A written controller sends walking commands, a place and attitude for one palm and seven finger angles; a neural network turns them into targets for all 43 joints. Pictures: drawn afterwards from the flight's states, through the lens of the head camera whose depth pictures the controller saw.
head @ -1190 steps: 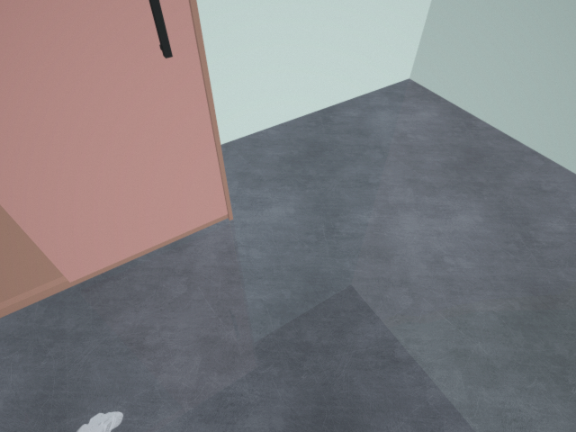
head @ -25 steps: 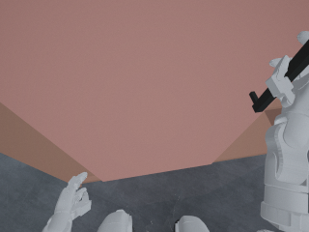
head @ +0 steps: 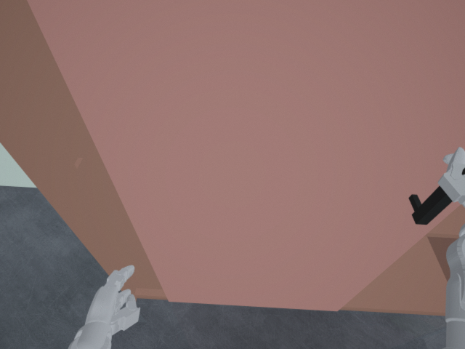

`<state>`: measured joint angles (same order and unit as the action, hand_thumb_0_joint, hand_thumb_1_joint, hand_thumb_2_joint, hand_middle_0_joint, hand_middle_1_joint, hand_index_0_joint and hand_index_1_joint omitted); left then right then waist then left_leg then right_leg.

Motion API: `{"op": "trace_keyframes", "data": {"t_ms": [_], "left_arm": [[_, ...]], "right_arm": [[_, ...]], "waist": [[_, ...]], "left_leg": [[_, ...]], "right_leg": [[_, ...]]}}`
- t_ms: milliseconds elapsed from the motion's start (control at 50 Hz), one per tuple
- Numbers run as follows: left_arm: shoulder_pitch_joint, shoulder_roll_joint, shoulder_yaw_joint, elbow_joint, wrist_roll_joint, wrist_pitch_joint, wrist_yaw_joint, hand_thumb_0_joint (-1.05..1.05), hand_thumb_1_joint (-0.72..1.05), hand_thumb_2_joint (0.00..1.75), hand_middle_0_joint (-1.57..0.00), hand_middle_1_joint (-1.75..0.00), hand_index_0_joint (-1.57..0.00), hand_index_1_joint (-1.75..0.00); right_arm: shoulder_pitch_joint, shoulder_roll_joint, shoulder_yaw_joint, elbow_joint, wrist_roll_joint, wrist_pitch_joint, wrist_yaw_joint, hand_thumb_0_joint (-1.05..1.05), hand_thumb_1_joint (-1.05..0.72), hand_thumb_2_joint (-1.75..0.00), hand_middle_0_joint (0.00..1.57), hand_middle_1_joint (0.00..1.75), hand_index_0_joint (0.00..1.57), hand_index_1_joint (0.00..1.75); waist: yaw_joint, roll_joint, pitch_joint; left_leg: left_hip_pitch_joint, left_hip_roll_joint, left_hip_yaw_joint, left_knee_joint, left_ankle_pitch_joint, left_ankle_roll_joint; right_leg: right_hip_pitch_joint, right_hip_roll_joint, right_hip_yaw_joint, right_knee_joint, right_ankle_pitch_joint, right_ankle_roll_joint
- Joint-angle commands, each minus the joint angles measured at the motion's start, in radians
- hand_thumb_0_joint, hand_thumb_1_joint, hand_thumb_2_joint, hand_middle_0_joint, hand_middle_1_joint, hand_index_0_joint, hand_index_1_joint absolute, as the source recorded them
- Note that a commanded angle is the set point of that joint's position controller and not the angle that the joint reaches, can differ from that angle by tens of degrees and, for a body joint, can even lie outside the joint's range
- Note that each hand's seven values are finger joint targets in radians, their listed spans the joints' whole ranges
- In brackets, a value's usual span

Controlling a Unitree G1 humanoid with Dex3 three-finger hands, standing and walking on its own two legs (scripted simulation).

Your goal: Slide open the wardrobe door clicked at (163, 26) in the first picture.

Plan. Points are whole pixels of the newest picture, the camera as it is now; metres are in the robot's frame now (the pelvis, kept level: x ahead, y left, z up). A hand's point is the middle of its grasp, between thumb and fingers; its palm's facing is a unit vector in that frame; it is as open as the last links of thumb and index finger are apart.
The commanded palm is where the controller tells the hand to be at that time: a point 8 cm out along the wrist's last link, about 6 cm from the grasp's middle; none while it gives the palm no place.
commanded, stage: stop walking and hold the door there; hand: right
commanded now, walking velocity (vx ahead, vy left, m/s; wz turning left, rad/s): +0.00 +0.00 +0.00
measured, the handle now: out of the picture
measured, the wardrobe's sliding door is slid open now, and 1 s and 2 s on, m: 0.51 0.51 0.51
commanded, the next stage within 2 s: none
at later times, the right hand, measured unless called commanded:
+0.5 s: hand (451, 176) +0.33 -0.29 +0.18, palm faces +0.52 +0.84 -0.15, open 6.3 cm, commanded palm +0.28 -0.29 +0.16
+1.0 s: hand (452, 178) +0.32 -0.29 +0.18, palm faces +0.46 +0.88 -0.14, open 6.4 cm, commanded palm +0.29 -0.29 +0.16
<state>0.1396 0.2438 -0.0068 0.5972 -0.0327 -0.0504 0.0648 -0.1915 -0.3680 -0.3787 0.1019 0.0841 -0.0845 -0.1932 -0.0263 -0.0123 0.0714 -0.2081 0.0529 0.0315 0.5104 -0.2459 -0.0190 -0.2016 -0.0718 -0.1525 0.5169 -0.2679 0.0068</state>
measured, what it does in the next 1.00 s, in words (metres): shifts its weight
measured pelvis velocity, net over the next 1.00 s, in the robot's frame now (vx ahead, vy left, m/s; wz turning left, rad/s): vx -0.03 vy -0.05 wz -0.02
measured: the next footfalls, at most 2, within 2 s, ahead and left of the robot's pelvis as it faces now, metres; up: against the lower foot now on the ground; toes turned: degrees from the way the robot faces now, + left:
left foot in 1.20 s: -0.01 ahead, +0.07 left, +0.00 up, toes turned +8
right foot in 1.42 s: +0.01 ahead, -0.30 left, +0.00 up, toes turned -6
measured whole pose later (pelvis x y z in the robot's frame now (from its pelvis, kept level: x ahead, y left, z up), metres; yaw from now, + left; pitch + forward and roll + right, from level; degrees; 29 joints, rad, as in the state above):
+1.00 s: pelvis -0.03 -0.05 -0.01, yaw -1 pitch +0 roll +0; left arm 0.12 0.27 0.03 0.62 -0.03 0.04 0.09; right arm -0.29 -0.31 -0.24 0.09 0.06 -0.11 -0.21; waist -0.03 -0.02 0.07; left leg -0.33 0.14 0.01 0.59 -0.25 -0.07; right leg -0.32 0.01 -0.17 0.58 -0.26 -0.07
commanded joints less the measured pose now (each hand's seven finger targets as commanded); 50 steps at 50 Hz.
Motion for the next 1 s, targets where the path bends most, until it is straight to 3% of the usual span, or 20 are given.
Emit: {"op": "trace_keyframes", "data": {"t_ms": [0,20,80,120,180,320,380,420,480,540,580,620,700,720,780,820,860,880,920,980], "left_arm": [[-0.043,0.123,0.041,-0.107,-0.006,-0.036,0.025,0.0,0.9,0.9,-0.2,-0.3,-0.2,-0.3],[-0.047,0.123,0.045,-0.105,-0.004,-0.037,0.026,0.0,0.9,0.9,-0.2,-0.3,-0.2,-0.3],[-0.047,0.136,0.048,-0.076,0.0,-0.034,0.038,0.0,0.9,0.9,-0.2,-0.3,-0.2,-0.3],[-0.051,0.131,0.041,-0.086,-0.002,-0.035,0.037,0.0,0.9,0.9,-0.2,-0.3,-0.2,-0.3],[-0.041,0.134,0.044,-0.072,-0.006,-0.035,0.043,0.0,0.9,0.9,-0.2,-0.3,-0.2,-0.3],[-0.032,0.122,0.039,-0.067,-0.006,-0.043,0.042,0.0,0.9,0.9,-0.2,-0.3,-0.2,-0.3],[-0.025,0.128,0.044,-0.055,-0.007,-0.046,0.043,0.0,0.9,0.9,-0.2,-0.3,-0.2,-0.3],[-0.031,0.116,0.038,-0.063,-0.007,-0.05,0.039,0.0,0.9,0.9,-0.2,-0.3,-0.2,-0.3],[-0.024,0.121,0.041,-0.053,-0.005,-0.052,0.04,0.0,0.9,0.9,-0.2,-0.3,-0.2,-0.3],[-0.031,0.112,0.039,-0.062,-0.003,-0.052,0.036,0.0,0.9,0.9,-0.2,-0.3,-0.2,-0.3],[-0.026,0.121,0.042,-0.051,-0.001,-0.05,0.04,0.0,0.9,0.9,-0.2,-0.3,-0.2,-0.3],[-0.037,0.11,0.037,-0.066,-0.001,-0.049,0.036,0.0,0.9,0.9,-0.2,-0.3,-0.2,-0.3],[-0.045,0.12,0.046,-0.076,-0.001,-0.031,0.038,0.0,0.9,0.9,-0.2,-0.3,-0.2,-0.3],[-0.049,0.115,0.046,-0.087,0.0,-0.023,0.037,0.0,0.9,0.9,-0.2,-0.3,-0.2,-0.3],[-0.046,0.128,0.06,-0.089,-0.001,0.007,0.037,0.0,0.9,0.9,-0.2,-0.3,-0.2,-0.3],[-0.051,0.116,0.057,-0.104,-0.002,0.024,0.033,0.0,0.9,0.9,-0.2,-0.3,-0.2,-0.3],[-0.056,0.115,0.058,-0.109,-0.001,0.037,0.032,0.0,0.9,0.9,-0.2,-0.3,-0.2,-0.3],[-0.07,0.124,0.062,-0.107,0.0,0.04,0.036,0.0,0.9,0.9,-0.2,-0.3,-0.2,-0.3],[-0.079,0.119,0.055,-0.123,-0.003,0.045,0.034,0.0,0.9,0.9,-0.2,-0.3,-0.2,-0.3],[-0.108,0.114,0.048,-0.149,-0.01,0.028,0.033,0.0,0.9,0.9,-0.2,-0.3,-0.2,-0.3]], "right_arm": [[-0.155,-0.189,0.031,-0.135,-0.028,-0.075,0.027,0.0,-0.9,-0.9,0.45,1.4,0.45,1.4],[-0.19,-0.183,0.044,-0.145,-0.027,-0.077,0.029,0.0,-0.9,-0.9,0.45,1.4,0.45,1.4],[-0.181,-0.225,0.017,-0.08,-0.032,-0.077,0.024,0.0,-0.9,-0.9,0.45,1.4,0.45,1.4],[-0.208,-0.173,0.06,-0.098,-0.035,-0.085,0.03,0.0,-0.9,-0.9,0.45,1.4,0.45,1.4],[-0.207,-0.185,0.064,-0.082,-0.037,-0.087,0.031,0.0,-0.9,-0.9,0.45,1.4,0.45,1.4],[-0.247,-0.114,0.134,-0.096,-0.042,-0.093,0.035,0.0,-0.9,-0.9,0.45,1.4,0.45,1.4],[-0.242,-0.139,0.118,-0.073,-0.043,-0.093,0.033,0.0,-0.9,-0.9,0.45,1.4,0.45,1.4],[-0.266,-0.079,0.167,-0.097,-0.042,-0.096,0.038,0.0,-0.9,-0.9,0.45,1.4,0.45,1.4],[-0.257,-0.103,0.153,-0.092,-0.042,-0.093,0.036,0.0,-0.9,-0.9,0.45,1.4,0.45,1.4],[-0.267,-0.066,0.179,-0.113,-0.042,-0.094,0.04,0.0,-0.9,-0.9,0.45,1.4,0.45,1.4],[-0.246,-0.108,0.15,-0.104,-0.043,-0.09,0.037,0.0,-0.9,-0.9,0.45,1.4,0.45,1.4],[-0.265,-0.056,0.19,-0.139,-0.041,-0.093,0.042,0.0,-0.9,-0.9,0.45,1.4,0.45,1.4],[-0.241,-0.065,0.188,-0.157,-0.043,-0.091,0.038,0.0,-0.9,-0.9,0.45,1.4,0.45,1.4],[-0.243,-0.046,0.21,-0.177,-0.043,-0.09,0.041,0.0,-0.9,-0.9,0.45,1.4,0.45,1.4],[-0.245,-0.091,0.178,-0.177,-0.042,-0.083,0.034,0.0,-0.9,-0.9,0.45,1.4,0.45,1.4],[-0.274,-0.072,0.197,-0.197,-0.045,-0.085,0.034,0.0,-0.9,-0.9,0.45,1.4,0.45,1.4],[-0.294,-0.072,0.2,-0.199,-0.048,-0.088,0.032,0.0,-0.9,-0.9,0.45,1.4,0.45,1.4],[-0.297,-0.096,0.182,-0.203,-0.043,-0.088,0.029,0.0,-0.9,-0.9,0.45,1.4,0.45,1.4],[-0.313,-0.054,0.216,-0.218,-0.045,-0.091,0.033,0.0,-0.9,-0.9,0.45,1.4,0.45,1.4],[-0.346,-0.006,0.274,-0.305,-0.033,-0.108,0.044,0.0,-0.9,-0.9,0.45,1.4,0.45,1.4]], "waist": [[0.036,0.043,-0.24],[0.036,0.08,-0.249],[0.034,0.005,-0.222],[0.029,-0.026,-0.221],[0.028,-0.059,-0.216],[0.029,-0.062,-0.205],[0.029,-0.048,-0.204],[0.031,-0.044,-0.208],[0.032,-0.026,-0.225],[0.03,-0.031,-0.238],[0.031,-0.015,-0.243],[0.033,-0.023,-0.249],[0.027,-0.04,-0.254],[0.028,-0.021,-0.264],[0.035,0.035,-0.279],[0.038,0.06,-0.297],[0.039,0.082,-0.308],[0.038,0.071,-0.299],[0.036,0.019,-0.31],[0.025,-0.197,-0.296]], "left_leg": [[0.085,0.083,-0.126,-0.112,0.316,0.042],[0.053,0.094,-0.152,-0.137,0.288,0.049],[0.003,0.065,-0.115,-0.147,0.196,0.032],[0.021,0.036,-0.072,-0.116,0.161,0.021],[0.017,0.027,-0.049,-0.103,0.15,0.012],[0.005,0.017,-0.041,-0.092,0.112,0.01],[-0.006,0.017,-0.041,-0.1,0.101,0.009],[-0.01,0.016,-0.044,-0.096,0.122,0.011],[-0.007,0.018,-0.042,-0.094,0.153,0.009],[-0.008,0.019,-0.048,-0.09,0.205,0.012],[-0.005,0.022,-0.042,-0.095,0.218,0.009],[0.004,0.02,-0.043,-0.088,0.239,0.011],[0.023,0.069,-0.065,-0.063,0.422,0.025],[0.024,0.084,-0.077,-0.054,0.467,0.029],[0.001,0.146,-0.117,-0.053,0.519,0.05],[-0.003,0.181,-0.126,-0.032,0.526,0.059],[-0.02,0.199,-0.124,-0.017,0.497,0.06],[-0.042,0.19,-0.113,-0.004,0.448,0.052],[-0.058,0.151,-0.052,0.072,0.324,0.03],[-0.161,0.045,0.037,0.321,-0.153,0.001]], "right_leg": [[-0.014,-0.052,0.087,-0.071,0.071,-0.004],[0.016,-0.038,0.086,-0.058,0.054,-0.004],[0.05,-0.066,0.101,-0.122,0.071,-0.019],[0.026,-0.088,0.115,-0.16,0.087,-0.027],[0.034,-0.101,0.111,-0.183,0.076,-0.032],[0.015,-0.105,0.103,-0.204,0.003,-0.033],[0.023,-0.102,0.097,-0.205,-0.023,-0.031],[0.032,-0.1,0.098,-0.198,0.006,-0.03],[0.057,-0.099,0.093,-0.186,0.049,-0.026],[0.079,-0.094,0.087,-0.166,0.122,-0.023],[0.09,-0.092,0.084,-0.162,0.133,-0.02],[0.089,-0.089,0.088,-0.157,0.173,-0.018],[0.078,-0.075,0.079,-0.09,0.295,-0.013],[0.08,-0.072,0.076,-0.068,0.313,-0.012],[0.078,-0.053,0.07,-0.002,0.311,-0.006],[0.064,-0.045,0.08,0.029,0.313,-0.007],[0.061,-0.042,0.087,0.036,0.298,-0.008],[0.064,-0.051,0.099,0.018,0.294,-0.013],[0.053,-0.081,0.131,-0.027,0.302,-0.029],[0.085,-0.185,0.225,-0.155,0.345,-0.091]]}}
